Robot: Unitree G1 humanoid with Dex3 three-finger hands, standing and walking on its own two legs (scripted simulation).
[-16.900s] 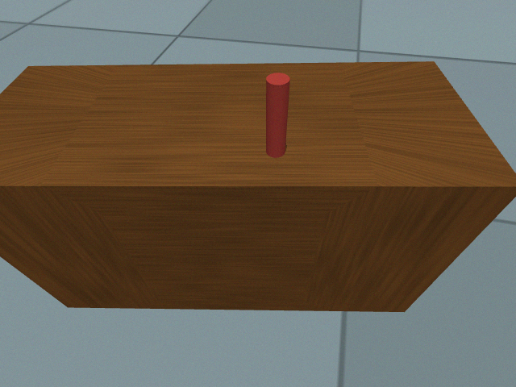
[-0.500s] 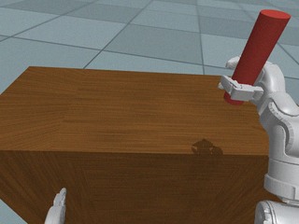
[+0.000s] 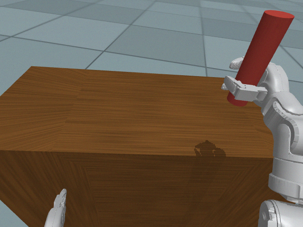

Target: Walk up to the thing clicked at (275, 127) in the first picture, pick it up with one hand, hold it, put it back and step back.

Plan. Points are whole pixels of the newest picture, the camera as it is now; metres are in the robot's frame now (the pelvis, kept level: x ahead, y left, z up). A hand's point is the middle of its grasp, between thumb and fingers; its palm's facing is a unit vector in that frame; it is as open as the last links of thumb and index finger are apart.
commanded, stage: hold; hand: right
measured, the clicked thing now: (254, 64) +0.34 -0.17 +0.32
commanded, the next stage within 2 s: crouch in 0.98 s
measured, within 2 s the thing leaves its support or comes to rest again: neither
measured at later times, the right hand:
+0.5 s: hand (240, 83) +0.35 -0.17 +0.28, palm faces +0.11 +0.99 -0.02, open 6.1 cm
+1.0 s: hand (241, 82) +0.35 -0.17 +0.28, palm faces +0.10 +0.99 -0.03, open 6.1 cm
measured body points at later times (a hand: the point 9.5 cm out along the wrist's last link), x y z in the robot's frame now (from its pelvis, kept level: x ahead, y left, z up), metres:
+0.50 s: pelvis +0.01 +0.00 +0.00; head -0.04 +0.04 +0.45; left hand +0.18 +0.26 -0.08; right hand +0.33 -0.22 +0.28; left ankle -0.02 +0.12 -0.73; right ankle +0.03 -0.13 -0.73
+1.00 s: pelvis +0.01 +0.00 +0.00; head -0.04 +0.03 +0.45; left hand +0.17 +0.26 -0.08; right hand +0.33 -0.22 +0.28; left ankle -0.02 +0.12 -0.73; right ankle +0.03 -0.13 -0.73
